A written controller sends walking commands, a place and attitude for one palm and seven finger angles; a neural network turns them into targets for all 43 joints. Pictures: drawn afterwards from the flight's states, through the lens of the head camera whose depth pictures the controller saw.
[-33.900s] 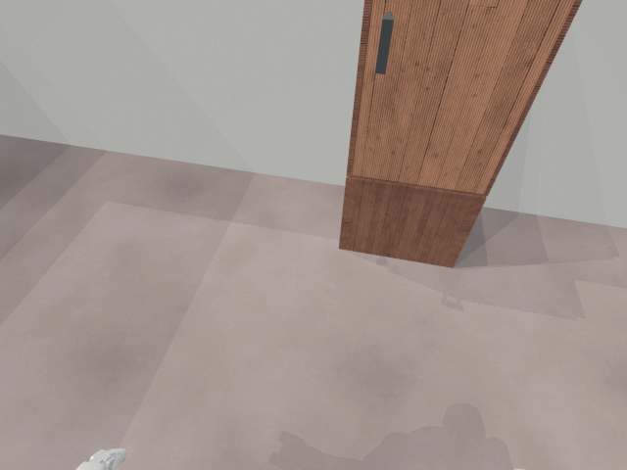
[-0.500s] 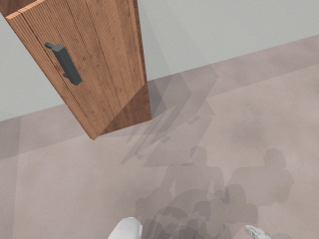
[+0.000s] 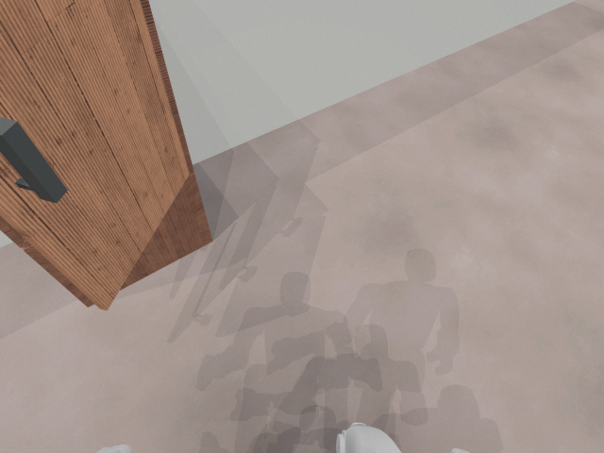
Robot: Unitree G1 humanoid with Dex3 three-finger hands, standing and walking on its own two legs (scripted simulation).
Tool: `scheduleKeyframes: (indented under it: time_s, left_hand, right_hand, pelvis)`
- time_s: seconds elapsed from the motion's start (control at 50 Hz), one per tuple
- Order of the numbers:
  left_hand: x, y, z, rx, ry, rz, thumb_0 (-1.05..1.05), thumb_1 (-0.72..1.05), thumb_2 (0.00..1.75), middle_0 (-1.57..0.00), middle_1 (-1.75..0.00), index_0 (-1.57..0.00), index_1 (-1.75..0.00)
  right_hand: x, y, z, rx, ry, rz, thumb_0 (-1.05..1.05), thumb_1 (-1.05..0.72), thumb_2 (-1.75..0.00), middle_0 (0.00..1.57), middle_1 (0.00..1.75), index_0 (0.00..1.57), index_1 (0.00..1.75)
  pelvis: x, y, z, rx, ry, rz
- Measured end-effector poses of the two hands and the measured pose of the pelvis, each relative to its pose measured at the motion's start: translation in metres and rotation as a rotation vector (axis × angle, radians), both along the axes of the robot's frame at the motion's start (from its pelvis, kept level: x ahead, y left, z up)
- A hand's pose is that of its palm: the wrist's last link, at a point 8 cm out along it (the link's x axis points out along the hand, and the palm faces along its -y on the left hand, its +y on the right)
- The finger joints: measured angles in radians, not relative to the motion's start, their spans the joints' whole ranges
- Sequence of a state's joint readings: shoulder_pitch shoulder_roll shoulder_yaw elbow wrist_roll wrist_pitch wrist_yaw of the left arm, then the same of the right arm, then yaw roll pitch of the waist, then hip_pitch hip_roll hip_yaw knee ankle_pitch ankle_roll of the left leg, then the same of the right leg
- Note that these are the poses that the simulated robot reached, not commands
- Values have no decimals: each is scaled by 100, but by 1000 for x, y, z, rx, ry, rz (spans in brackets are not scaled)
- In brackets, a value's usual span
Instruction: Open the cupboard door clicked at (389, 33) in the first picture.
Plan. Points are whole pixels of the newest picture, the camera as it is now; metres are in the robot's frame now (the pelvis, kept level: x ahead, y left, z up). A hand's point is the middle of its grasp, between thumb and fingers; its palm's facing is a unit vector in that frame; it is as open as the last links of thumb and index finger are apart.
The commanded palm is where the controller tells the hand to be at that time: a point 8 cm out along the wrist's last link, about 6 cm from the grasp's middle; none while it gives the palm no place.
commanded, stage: walk to a spot facing it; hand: left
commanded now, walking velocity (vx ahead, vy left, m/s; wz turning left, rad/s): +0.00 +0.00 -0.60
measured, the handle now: (15, 160) +0.41 +0.43 +0.10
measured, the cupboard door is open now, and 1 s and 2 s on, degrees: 39 39 39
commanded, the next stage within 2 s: turn to face it in 1.70 s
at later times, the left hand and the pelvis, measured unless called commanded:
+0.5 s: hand (219, 420) +0.17 +0.14 -0.17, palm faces -0.29 -0.94 -0.19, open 7.3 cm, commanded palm none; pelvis +0.04 -0.02 +0.00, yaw -18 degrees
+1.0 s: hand (356, 293) +0.41 -0.07 -0.18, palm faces -0.64 -0.74 -0.19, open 7.3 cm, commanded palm none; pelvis +0.17 -0.13 -0.03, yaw -37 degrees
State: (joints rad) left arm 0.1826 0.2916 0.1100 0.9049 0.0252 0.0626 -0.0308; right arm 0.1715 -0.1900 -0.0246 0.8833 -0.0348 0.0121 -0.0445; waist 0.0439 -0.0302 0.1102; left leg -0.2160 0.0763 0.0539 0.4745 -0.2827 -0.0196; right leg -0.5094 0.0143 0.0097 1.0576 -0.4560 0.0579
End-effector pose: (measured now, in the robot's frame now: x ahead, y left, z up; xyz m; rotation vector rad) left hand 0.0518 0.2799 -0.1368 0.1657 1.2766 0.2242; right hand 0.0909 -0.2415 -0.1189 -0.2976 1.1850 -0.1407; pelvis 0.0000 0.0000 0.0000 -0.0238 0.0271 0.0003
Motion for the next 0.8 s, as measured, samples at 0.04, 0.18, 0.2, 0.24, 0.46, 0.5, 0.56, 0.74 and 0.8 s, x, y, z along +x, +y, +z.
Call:
scheduleKeyframes:
  time_s: [0.04,0.18,0.2,0.24,0.46,0.5,0.56,0.74,0.8]
  left_hand:
    - [20,-4,3,4,-11,-54,0,91,90,-20,-29,-20,-30]
    - [91,-46,3,42,-89,-242,0,91,90,-20,-29,-20,-30]
    - [97,-53,4,46,-98,-259,0,91,90,-20,-29,-20,-30]
    - [104,-65,7,47,-103,-283,0,91,90,-20,-29,-20,-30]
    - [118,-95,-1,-42,-38,-376,0,91,90,-20,-30,-21,-30]
    - [123,-92,-6,-62,-29,-380,0,91,90,-20,-30,-21,-30]
    - [138,-86,-19,-82,-7,-394,0,91,90,-20,-30,-21,-30]
    - [227,-118,-4,-102,-22,-538,1,91,90,-20,-29,-20,-30]
    - [262,-147,-2,-106,-33,-604,1,91,90,-20,-29,-20,-30]
  right_hand:
    - [-20,-8,-3,2,27,-51,0,-90,-89,20,30,21,30]
    - [-84,-50,-34,30,112,-242,0,-90,-90,20,30,21,30]
    - [-90,-55,-37,29,127,-265,0,-90,-90,20,30,21,30]
    - [-96,-61,-35,28,142,-302,0,-91,-90,20,30,20,30]
    - [-68,-53,-9,40,11,-388,0,-91,-90,19,30,20,30]
    - [-60,-47,-6,33,-10,-394,0,-91,-90,19,30,20,30]
    - [-55,-37,-8,3,-44,-409,0,-91,-90,20,30,20,30]
    - [-102,2,5,43,119,-576,0,-90,-89,20,30,21,30]
    - [-120,13,2,77,188,-654,0,-90,-90,20,30,20,30]
  pelvis:
    - [2,-2,0,-4,-1,-33]
    - [11,-26,-19,24,-5,-143]
    - [11,-28,-20,22,-10,-156]
    - [11,-30,-16,24,-19,-174]
    - [30,-28,-3,36,-17,-295]
    - [40,-23,-5,30,-13,-313]
    - [56,-14,-13,6,2,-349]
    - [102,-29,4,-4,7,-480]
    - [119,-42,3,1,6,-527]
